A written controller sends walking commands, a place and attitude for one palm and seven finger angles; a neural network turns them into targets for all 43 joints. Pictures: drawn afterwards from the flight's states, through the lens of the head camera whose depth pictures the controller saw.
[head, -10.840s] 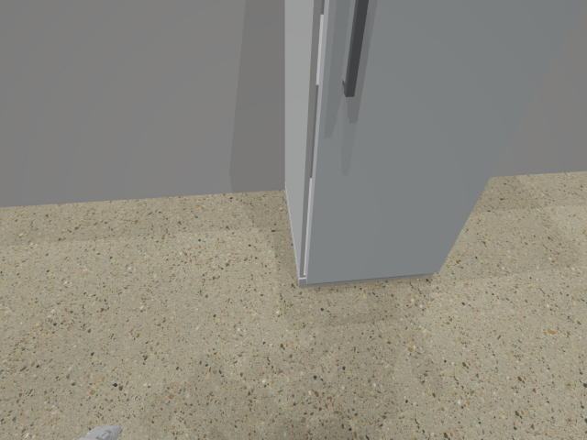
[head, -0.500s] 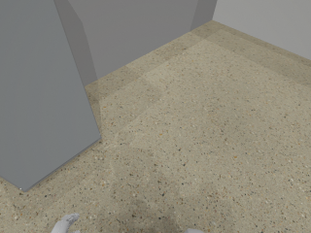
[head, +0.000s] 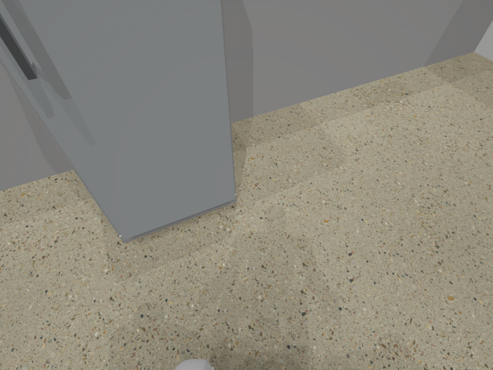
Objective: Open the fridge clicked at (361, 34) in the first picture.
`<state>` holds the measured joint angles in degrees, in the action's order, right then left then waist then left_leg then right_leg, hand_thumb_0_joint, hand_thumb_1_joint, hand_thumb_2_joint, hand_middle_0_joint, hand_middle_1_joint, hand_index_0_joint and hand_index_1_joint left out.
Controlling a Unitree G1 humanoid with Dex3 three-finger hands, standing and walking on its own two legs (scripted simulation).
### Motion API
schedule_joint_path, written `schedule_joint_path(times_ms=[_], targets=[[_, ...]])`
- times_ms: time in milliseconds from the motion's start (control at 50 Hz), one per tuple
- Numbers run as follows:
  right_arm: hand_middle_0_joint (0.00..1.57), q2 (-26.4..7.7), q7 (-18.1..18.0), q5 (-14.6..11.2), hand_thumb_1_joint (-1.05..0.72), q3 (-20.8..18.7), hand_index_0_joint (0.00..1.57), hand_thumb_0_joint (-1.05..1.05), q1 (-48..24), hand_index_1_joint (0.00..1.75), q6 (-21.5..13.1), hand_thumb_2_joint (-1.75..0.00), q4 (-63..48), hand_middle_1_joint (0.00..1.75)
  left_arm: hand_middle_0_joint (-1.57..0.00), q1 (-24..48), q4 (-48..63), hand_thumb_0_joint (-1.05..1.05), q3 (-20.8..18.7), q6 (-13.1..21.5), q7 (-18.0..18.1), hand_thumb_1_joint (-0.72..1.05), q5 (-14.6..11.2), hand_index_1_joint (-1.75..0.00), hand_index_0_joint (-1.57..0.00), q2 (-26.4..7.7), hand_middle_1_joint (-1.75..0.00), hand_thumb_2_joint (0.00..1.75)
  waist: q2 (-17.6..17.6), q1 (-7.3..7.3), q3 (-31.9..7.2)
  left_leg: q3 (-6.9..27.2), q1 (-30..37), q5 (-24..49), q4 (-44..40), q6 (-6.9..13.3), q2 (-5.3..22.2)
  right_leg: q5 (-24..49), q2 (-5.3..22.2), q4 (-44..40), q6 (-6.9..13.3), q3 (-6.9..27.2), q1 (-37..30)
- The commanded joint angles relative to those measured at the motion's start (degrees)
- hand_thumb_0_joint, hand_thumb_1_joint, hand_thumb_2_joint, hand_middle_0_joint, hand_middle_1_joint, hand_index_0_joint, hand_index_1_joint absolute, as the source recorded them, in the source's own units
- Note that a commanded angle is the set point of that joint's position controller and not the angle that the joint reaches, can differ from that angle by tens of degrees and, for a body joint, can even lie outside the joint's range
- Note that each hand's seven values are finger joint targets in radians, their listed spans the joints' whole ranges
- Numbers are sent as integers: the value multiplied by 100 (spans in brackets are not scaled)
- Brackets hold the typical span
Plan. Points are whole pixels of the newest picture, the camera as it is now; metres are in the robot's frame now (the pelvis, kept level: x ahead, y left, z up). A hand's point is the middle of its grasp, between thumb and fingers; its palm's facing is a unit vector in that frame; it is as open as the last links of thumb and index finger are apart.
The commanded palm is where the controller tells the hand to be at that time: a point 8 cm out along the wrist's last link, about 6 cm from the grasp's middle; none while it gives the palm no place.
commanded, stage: turn to face it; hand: left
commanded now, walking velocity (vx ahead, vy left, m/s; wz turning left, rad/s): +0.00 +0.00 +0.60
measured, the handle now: out of the picture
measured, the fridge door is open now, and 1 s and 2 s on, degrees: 0 0 0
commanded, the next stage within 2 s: take the last steps up to it in 0.72 s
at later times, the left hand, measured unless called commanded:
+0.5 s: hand out of the picture +0.03 +0.28 -0.16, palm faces +0.27 -0.93 -0.24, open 7.4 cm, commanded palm none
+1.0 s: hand out of the picture -0.08 +0.18 -0.16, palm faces +0.48 -0.85 -0.23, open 7.4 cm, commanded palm none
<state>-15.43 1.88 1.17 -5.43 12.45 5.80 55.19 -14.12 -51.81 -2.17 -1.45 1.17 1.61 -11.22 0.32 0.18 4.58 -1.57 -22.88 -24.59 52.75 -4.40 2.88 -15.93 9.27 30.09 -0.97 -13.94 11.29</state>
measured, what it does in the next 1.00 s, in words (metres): steps on the spot, turning left: left foot, then right foot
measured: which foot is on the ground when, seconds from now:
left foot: up 0.00-0.08, down 0.10-0.68, up 0.70-1.00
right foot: down 0.00-0.10, up 0.12-0.66, down 0.68-1.00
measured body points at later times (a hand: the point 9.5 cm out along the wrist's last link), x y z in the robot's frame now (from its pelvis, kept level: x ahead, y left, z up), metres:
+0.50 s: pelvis -0.02 +0.05 +0.01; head +0.00 +0.07 +0.45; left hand +0.02 +0.33 -0.14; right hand +0.10 -0.17 -0.13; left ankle -0.01 +0.13 -0.74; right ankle +0.01 -0.12 -0.67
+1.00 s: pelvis -0.02 +0.01 +0.01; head -0.01 -0.01 +0.45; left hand -0.11 +0.23 -0.14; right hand +0.11 -0.22 -0.15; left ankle -0.12 +0.14 -0.67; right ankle +0.00 -0.11 -0.74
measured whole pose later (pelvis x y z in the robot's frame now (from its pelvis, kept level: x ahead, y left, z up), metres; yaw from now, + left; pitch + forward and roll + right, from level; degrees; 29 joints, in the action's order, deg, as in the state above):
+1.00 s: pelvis -0.02 +0.01 +0.01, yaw +26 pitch -1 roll +1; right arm -13.9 1.2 2.0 -5.0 15.5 4.2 59.1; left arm -18.0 -56.7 -1.8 0.8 1.2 1.5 -8.5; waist 1.7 -0.6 0.6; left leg 0.8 -23.2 -20.4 56.6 -3.1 2.8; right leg -15.7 3.9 24.7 0.0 -7.1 8.3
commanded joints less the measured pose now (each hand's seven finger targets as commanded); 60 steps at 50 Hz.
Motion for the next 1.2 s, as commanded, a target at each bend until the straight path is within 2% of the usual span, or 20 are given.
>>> schedule_joint_path(times_ms=[0, 40, 60, 80, 100, 220, 460, 600, 640, 660, 680, 700, 760, 860, 1000, 1080, 1100, 1120, 1140, 1180], targets=[[20, -197, -38, -68, -90, 42, 20, 0, -357, 30, -337, -90, -660, 30, -20, -132, 298, 0, -407, 100, 65, 90, 27, -30, -20, -1423, -30, 90, -1391, -211, -614, -443, 166, -3, -1205, 105, -167, 2245, 1354, -470, 715, 752, -564], [20, -375, -46, -56, -90, 4, 20, 0, 70, 30, -409, -90, -587, 30, -20, -53, 277, 0, -407, 48, 38, 90, -33, -30, -20, -1337, -30, 90, -837, 77, -801, -355, 1203, 1038, -2465, 207, -167, 1798, 1200, 361, 311, 408, 13], [20, -815, -56, -37, -90, -94, 20, 0, 424, 30, -479, -90, -512, 30, -20, -115, 356, 0, -375, 7, 22, 90, -85, -30, -20, -1115, -30, 90, 268, 276, -1082, 609, 2104, 1907, -3122, 457, 487, 752, 763, 1508, -44, 195, 885], [20, -1455, -105, -24, -90, -249, 20, 0, 698, 30, -507, -90, -488, 30, -20, 113, 622, 0, -254, -18, -12, 90, -113, -30, -20, -688, -30, 90, 2049, 457, -982, 2549, 2518, 4228, -3344, 1107, 1965, -2269, -50, 2748, -505, 286, 2440], [20, -1574, -151, -23, -90, -247, 20, 0, 953, 30, -460, -90, -342, 30, -20, 481, 700, 0, -220, -90, 24, 90, -65, -30, -20, -836, -30, 90, 1370, 578, -1026, 2455, 2249, 4481, -3243, 1509, 2237, -2269, -67, 3400, -395, 924, 2366], [20, -856, -271, -3, -90, 15, 20, 0, -251, 30, -533, -90, -647, 30, -20, 221, 262, 0, -295, -74, -54, 90, -59, -30, -20, -878, -30, 90, 871, 34, -455, 1456, 1353, 3119, -3423, 1195, 972, -535, -201, 3724, -435, 1271, 2113], [20, -753, -275, 44, -90, -47, 20, 0, 301, 30, -476, -90, -490, 30, -20, 806, 466, 0, -230, -57, 28, 90, -85, -30, -20, -694, -30, 90, 710, 268, -514, 2523, 1467, 2437, -3516, 1513, 986, -914, -523, 2358, -438, 1411, 1728], [20, -639, -268, 26, -90, -45, 20, 0, 179, 30, -439, -90, -434, 30, -20, 202, 313, 0, -187, 46, 77, 90, -160, -30, -20, -567, -30, 90, 765, -20, -909, 2569, 954, 3001, -3048, 1302, 613, -237, -885, 185, -239, 1286, 108], [20, -331, -223, -61, -90, -10, 20, 0, 194, 30, -455, -90, -436, 30, -20, -169, 203, 0, -243, 172, 126, 90, -116, -30, -20, -896, -30, 90, -32, -185, -1093, 2070, -19, 1975, -2316, 784, 88, 618, -230, -1249, -96, 1817, -1298], [20, 32, -212, -94, -90, 58, 20, 0, 233, 30, -477, -90, -526, 30, -20, -208, 191, 0, -336, 222, 162, 90, -36, -30, -20, -1343, -30, 90, -1527, -207, -934, 951, -1076, 125, -1228, 343, -729, 1024, 1202, -1443, 442, 3217, -1681], [20, -222, -246, -32, -90, -30, 20, 0, 96, 30, -416, -90, -575, 30, -20, -108, 278, 0, -311, 186, 147, 90, -46, -30, -20, -1448, -30, 90, -1365, -223, -677, 812, -951, -832, -106, 285, -743, 1624, 1824, -1428, 955, 3418, -663], [20, -226, -217, 3, -90, -60, 20, 0, 98, 30, -347, -90, -545, 30, -20, 131, 370, 0, -276, 152, 149, 90, -50, -30, -20, -1290, -30, 90, -690, -97, -446, 898, -803, -619, 680, 296, -648, 1385, 1581, -1444, 1086, 2996, -99], [20, -201, -164, 19, -90, -67, 20, 0, 336, 30, -224, -90, -194, 30, -20, 598, 355, 0, -203, 196, 134, 90, -82, -30, -20, -865, -30, 90, -813, 183, -27, 711, -824, 176, 1531, 211, -380, 1039, 812, -1434, 753, 2166, 287], [20, -105, -117, 66, -90, -8, 20, 0, 167, 30, -275, -90, -127, 30, -20, -171, 3, 0, -182, 286, 88, 90, -45, -30, -20, -759, -30, 90, -1058, -90, 6, 390, -969, 618, 1230, 92, -195, -220, 668, -1741, 634, 2036, -138], [20, 125, -53, 31, -90, 148, 20, 0, -570, 30, -535, -90, -280, 30, -20, -1128, -566, 0, -193, 394, 11, 90, 60, -30, -20, -820, -30, 90, -1128, -483, 31, -178, -539, 27, -1025, 226, -29, -227, 858, -1789, 859, 2182, -694], [20, 178, -129, -18, -90, 221, 20, 0, 386, 30, -718, -90, 116, 30, -20, -824, -702, 0, -182, 335, -15, 90, -24, -30, -20, -755, -30, 90, -778, 3, -296, -562, 1738, 919, -2974, 331, -268, -388, 394, -987, 527, 1510, 410], [20, -122, -188, -35, -90, 158, 20, 0, 868, 30, -790, -90, 299, 30, -20, -770, -692, 0, -130, 319, -38, 90, -75, -30, -20, -529, -30, 90, 116, 229, -560, -66, 2789, 891, -3284, 418, 153, -537, 80, -158, 298, 1201, 1125], [20, -702, -234, 5, -90, 19, 20, 0, 1371, 30, -824, -90, 436, 30, -20, -806, -582, 0, -39, 305, -79, 90, -100, -30, -20, -168, -30, 90, 1693, 431, -777, 1777, 3473, 422, -3685, 830, 1567, -1219, -525, 1283, -5, 603, 2263], [20, -981, -268, 6, -90, -34, 20, 0, 1698, 30, -757, -90, 458, 30, -20, -422, -418, 0, -19, 298, -72, 90, -53, -30, -20, -218, -30, 90, 1687, 590, -488, 2355, 3228, 68, -4105, 1213, 2137, -1788, -592, 2166, -6, 763, 2702], [20, -629, -314, 52, -90, 67, 20, 0, 1304, 30, -768, -90, 435, 30, -20, -2, -444, 0, -85, 246, -97, 90, 19, -30, -20, -299, -30, 90, 1281, 522, 342, 2110, 2150, -328, -4439, 1312, 1996, -1259, -301, 2997, 50, 1126, 2864]])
